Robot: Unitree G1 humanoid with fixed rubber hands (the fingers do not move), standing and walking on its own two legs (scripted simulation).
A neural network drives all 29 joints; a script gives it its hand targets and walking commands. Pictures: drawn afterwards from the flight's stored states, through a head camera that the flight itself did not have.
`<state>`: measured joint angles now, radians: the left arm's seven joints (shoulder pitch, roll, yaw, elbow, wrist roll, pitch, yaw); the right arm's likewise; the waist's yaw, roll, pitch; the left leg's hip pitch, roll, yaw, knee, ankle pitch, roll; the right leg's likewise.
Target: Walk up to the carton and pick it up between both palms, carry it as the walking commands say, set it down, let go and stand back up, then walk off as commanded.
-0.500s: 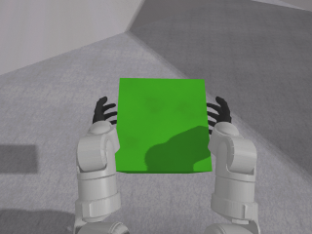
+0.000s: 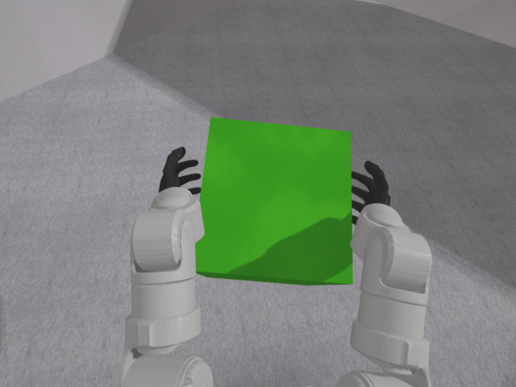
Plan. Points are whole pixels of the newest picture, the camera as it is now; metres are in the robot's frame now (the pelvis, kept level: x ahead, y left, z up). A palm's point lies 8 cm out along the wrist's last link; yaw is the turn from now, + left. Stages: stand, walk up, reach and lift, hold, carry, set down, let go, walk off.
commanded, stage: carry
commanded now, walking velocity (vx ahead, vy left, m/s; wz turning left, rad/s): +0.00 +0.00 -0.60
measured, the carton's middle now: (267, 215) +0.39 +0.02 +0.03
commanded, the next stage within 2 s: none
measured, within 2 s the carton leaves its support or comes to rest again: neither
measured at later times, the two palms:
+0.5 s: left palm (297, 171) +0.38 -0.01 +0.15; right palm (503, 223) +0.33 -0.28 +0.14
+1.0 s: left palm (249, 216) +0.33 +0.05 +0.11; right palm (458, 265) +0.28 -0.22 +0.12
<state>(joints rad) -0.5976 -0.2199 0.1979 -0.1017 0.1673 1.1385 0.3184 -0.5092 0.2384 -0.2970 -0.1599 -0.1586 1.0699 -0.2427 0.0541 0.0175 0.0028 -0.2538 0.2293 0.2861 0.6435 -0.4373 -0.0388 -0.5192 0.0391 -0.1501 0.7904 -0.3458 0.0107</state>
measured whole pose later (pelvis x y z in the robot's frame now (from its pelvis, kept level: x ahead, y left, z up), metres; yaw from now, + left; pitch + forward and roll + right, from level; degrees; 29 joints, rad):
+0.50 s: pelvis +0.03 -0.06 +0.01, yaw -11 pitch +2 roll +4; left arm -0.52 -0.24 0.30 -0.12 0.17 1.05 0.25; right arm -0.57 0.21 -0.20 -0.09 -0.14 1.07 -0.30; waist -0.04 0.03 -0.01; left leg -0.55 0.10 0.05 1.15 -0.37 -0.08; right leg -0.27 0.11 0.01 0.41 -0.17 -0.13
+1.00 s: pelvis -0.01 -0.02 +0.00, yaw -13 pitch +1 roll -1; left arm -0.49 -0.23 0.25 -0.11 0.18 1.14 0.28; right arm -0.49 0.23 -0.24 -0.10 -0.15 1.11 -0.27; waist 0.01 -0.01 0.00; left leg -0.32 0.00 0.09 0.61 -0.31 0.06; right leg -0.43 0.10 -0.04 0.66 -0.32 -0.02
